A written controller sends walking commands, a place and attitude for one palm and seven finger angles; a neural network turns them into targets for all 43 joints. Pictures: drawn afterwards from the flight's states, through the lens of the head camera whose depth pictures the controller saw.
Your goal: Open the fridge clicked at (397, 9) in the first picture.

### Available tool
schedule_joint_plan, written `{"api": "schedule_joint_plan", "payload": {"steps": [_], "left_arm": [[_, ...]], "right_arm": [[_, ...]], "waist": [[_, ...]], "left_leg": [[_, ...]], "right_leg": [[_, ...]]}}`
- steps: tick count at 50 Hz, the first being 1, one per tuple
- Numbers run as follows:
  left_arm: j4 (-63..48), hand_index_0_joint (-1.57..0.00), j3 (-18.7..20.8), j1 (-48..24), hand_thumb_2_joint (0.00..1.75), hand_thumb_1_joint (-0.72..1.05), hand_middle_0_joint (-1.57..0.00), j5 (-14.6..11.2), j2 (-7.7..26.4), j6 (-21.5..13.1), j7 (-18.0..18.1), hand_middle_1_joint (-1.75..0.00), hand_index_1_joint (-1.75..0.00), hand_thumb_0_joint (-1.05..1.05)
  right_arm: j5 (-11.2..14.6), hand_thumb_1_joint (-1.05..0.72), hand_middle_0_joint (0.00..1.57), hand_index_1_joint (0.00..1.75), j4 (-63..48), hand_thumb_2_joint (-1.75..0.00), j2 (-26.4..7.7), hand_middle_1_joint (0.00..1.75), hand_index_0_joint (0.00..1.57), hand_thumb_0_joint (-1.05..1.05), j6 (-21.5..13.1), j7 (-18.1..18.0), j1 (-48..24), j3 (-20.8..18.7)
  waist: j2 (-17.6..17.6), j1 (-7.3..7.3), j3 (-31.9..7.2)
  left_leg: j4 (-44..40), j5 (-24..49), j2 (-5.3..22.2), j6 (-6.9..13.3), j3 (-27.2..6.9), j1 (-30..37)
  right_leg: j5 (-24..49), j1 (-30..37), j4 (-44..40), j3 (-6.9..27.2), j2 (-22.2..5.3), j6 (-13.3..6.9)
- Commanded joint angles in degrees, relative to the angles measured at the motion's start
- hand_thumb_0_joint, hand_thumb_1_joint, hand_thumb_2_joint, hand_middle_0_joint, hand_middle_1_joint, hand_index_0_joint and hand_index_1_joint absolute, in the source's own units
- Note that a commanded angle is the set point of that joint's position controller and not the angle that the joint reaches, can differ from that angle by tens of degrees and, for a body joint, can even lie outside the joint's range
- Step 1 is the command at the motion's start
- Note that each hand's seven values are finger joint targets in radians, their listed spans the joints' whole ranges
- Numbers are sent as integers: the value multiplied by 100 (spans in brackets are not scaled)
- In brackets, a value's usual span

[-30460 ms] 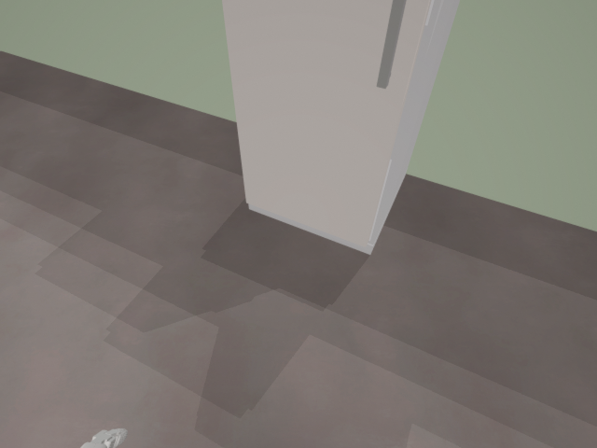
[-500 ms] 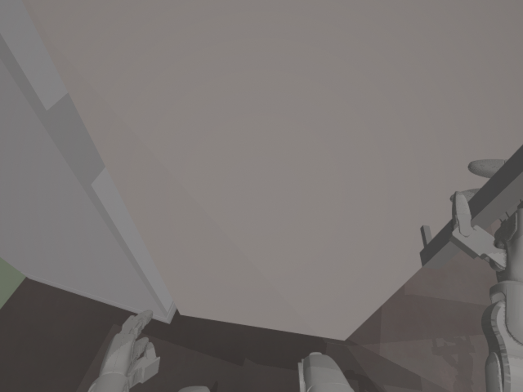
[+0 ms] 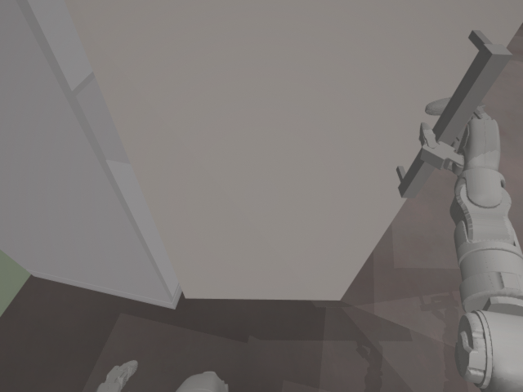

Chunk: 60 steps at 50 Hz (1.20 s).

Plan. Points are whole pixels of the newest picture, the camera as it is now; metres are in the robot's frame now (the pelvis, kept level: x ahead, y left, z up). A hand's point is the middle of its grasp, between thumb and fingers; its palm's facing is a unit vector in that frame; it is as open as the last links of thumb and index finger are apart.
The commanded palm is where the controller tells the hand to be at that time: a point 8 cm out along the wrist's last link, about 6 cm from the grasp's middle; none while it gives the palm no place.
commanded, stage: stop walking and hold the door back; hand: right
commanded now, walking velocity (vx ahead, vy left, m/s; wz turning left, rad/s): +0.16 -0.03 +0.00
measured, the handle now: (436, 127) +0.48 -0.24 +0.17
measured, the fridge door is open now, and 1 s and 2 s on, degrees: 78 77 76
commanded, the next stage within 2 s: loosen the grip on the handle in 0.76 s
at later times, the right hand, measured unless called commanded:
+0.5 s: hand (424, 133) +0.47 -0.22 +0.16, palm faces +0.14 +0.98 -0.16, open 5.8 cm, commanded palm +0.43 -0.28 +0.14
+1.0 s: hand (436, 146) +0.44 -0.22 +0.16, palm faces +0.14 +0.99 -0.08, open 6.7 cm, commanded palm +0.40 -0.27 +0.15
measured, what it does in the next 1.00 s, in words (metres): steps on the spot: right foot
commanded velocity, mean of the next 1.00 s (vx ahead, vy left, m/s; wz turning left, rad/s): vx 0.02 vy -0.02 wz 0.00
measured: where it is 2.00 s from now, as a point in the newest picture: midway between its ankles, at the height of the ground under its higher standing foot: outside the picture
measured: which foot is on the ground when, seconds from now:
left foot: down 0.00-1.00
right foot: down 0.00-0.04, up 0.06-0.38, down 0.40-1.00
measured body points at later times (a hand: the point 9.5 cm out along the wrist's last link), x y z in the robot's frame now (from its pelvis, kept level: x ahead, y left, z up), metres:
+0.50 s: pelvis +0.02 -0.05 +0.00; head +0.04 -0.05 +0.45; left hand +0.07 +0.25 -0.10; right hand +0.46 -0.27 +0.17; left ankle +0.04 +0.10 -0.73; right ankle +0.05 -0.16 -0.73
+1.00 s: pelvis -0.01 -0.05 +0.00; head +0.00 -0.06 +0.45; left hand +0.12 +0.21 -0.09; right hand +0.43 -0.28 +0.17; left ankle +0.02 +0.08 -0.73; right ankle +0.05 -0.16 -0.73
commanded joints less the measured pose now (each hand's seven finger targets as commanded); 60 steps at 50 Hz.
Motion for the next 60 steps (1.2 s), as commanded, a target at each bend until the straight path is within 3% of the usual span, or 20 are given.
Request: {"api": "schedule_joint_plan", "payload": {"steps": [1,2,3,4,9,17,22,23,26,33,41,42,43,44,46,47,48,52,56,60], "left_arm": [[-542,-20,295,-335,90,90,-20,-5,1042,-268,115,-30,-30,0],[-538,-20,341,-271,90,90,-20,14,972,-235,107,-30,-30,0],[-582,-20,427,-354,90,90,-20,35,1094,-270,133,-30,-30,0],[-453,-20,426,-219,90,90,-20,121,1110,-350,120,-30,-30,0],[-200,-20,274,-120,90,90,-20,111,1077,-483,16,-30,-30,0],[-441,-20,332,-108,90,90,-20,144,1091,-532,-3,-30,-30,0],[-988,-20,358,-466,90,90,-20,25,1093,-367,-104,-30,-30,0],[-963,-20,315,-498,90,90,-20,114,1000,-340,-124,-30,-30,0],[-958,-20,376,-406,90,90,-20,173,1067,-334,-172,-30,-30,0],[-892,-20,326,-464,90,90,-20,118,915,-280,-62,-30,-30,0],[-695,-20,190,-664,90,90,-20,141,878,-184,45,-30,-30,0],[-669,-20,216,-634,90,90,-20,133,913,-165,65,-30,-30,0],[-888,-20,747,-343,90,90,-20,208,995,-368,-187,-30,-30,0],[-807,-20,368,-341,90,90,-20,212,804,-683,-252,-30,-30,0],[-664,-20,435,-139,90,90,-20,107,916,-521,-254,-30,-30,0],[-660,-20,438,-198,90,90,-20,103,944,-509,-267,-30,-30,0],[-709,-20,383,-272,90,90,-20,170,935,-532,-305,-30,-30,0],[-918,-20,315,-352,90,90,-20,182,960,-589,-367,-30,-30,0],[-1018,-20,338,-334,90,90,-20,129,1072,-627,-299,-30,-30,0],[-883,-20,351,-193,90,90,-20,66,1126,-670,-200,-30,-30,0]], "right_arm": [[-61,-90,45,140,-387,-90,-1992,140,45,0,-301,-129,-3027,-620],[-117,-90,45,140,-116,-90,-2319,140,45,0,-250,-135,-2911,-778],[-86,-90,45,140,-211,-90,-2740,140,45,0,-194,-178,-2837,-1181],[-145,-90,45,140,-182,-90,-2787,140,45,0,-189,-194,-2669,-1323],[-33,-90,45,140,178,-90,-3009,140,45,0,-334,-85,-2449,-1734],[60,-90,45,140,-862,-90,-2411,140,45,0,-443,-65,-1754,-1389],[187,-90,45,140,-2150,-90,-1276,140,45,0,-506,55,-928,-784],[120,-90,45,140,-2605,-90,-1341,140,45,0,-551,62,-830,-794],[12,-90,45,140,-3173,-90,-1320,140,45,0,-601,6,-808,-766],[132,-90,45,140,-3612,-90,-1269,140,45,0,-315,-179,-693,-702],[146,-90,45,140,-2489,-90,-743,140,45,0,-262,-223,-1758,-99],[151,-90,45,140,-2395,-90,-898,140,45,0,-257,-240,-1784,-185],[-587,-90,45,140,-2553,-90,-3957,140,45,0,-396,-184,-4425,-2479],[-487,-78,45,140,-686,-84,-1204,140,45,0,27,150,-3057,-718],[73,-54,45,140,-1546,-73,-564,140,45,0,-106,351,-1833,-777],[203,-42,45,140,-1291,-67,-806,140,45,0,-193,397,-1570,-1103],[322,-30,45,140,-1608,-61,-1010,140,45,0,-350,373,-1742,-1139],[-203,19,45,140,-1292,-37,-1185,140,45,0,-974,74,-2227,-696],[-26,55,41,135,-1076,-20,-1352,135,41,0,-1351,147,-2190,-690],[220,55,36,128,-1157,-20,-1600,128,36,0,-1370,409,-2539,-765]], "waist": [[13,-141,-1864],[1417,-83,-1667],[1598,-211,-1454],[963,-120,-1518],[1373,-9,-1744],[963,45,-1865],[-654,-64,-1863],[-1181,-3,-1877],[-1122,-61,-1885],[480,54,-2677],[42,-12,-1973],[-37,-11,-1921],[1115,-277,-1538],[1215,505,-3064],[294,130,-3452],[-907,-31,-3201],[-1004,-41,-2897],[205,299,-1425],[831,293,-1716],[183,251,-2168]], "left_leg": [[-1926,-493,425,305,-873,2566],[-2705,-1281,1595,894,-2974,2767],[-3316,-1162,2501,1342,-4087,2408],[-3123,-680,2419,1350,-3536,2391],[-2659,496,1568,877,-1655,1921],[-2324,896,1048,629,-965,1512],[-877,1253,-157,94,-300,1267],[-591,860,-118,87,-253,1134],[-1002,205,-70,142,-247,1165],[-1342,3982,729,356,-934,2096],[-1529,1267,226,86,-535,1261],[-1604,1293,266,113,-580,1241],[-2263,1968,414,302,-1105,1262],[-1151,2898,-121,551,-229,1257],[-1192,2245,-105,330,-177,579],[-1352,1816,-39,376,-258,367],[-1455,1409,-83,407,-249,293],[-1600,19,-85,383,-346,-245],[-1755,-928,-89,291,-614,-199],[-1708,-948,-91,312,-752,-39]], "right_leg": [[-968,-1138,610,213,-394,-340],[-1681,-2135,1871,-107,195,-53],[-1894,-2508,3120,390,218,52],[-1429,-2483,3495,684,40,81],[-607,-1798,3072,349,32,145],[442,216,-10,-293,264,159],[2536,521,-839,1159,-994,-512],[3008,515,-880,1235,-1132,-595],[2780,490,-548,888,-1096,-472],[2259,467,272,133,-376,81],[1165,276,-510,620,-716,-191],[1120,267,-508,570,-673,-177],[1013,30,-214,253,-433,-256],[2207,557,-694,245,186,-80],[2670,1147,-159,410,43,168],[2335,1433,-115,310,74,237],[1402,1183,-197,362,135,251],[-1087,-453,-349,378,173,-47],[-1326,-713,-122,118,294,-112],[-1410,-685,-6,131,375,-100]]}}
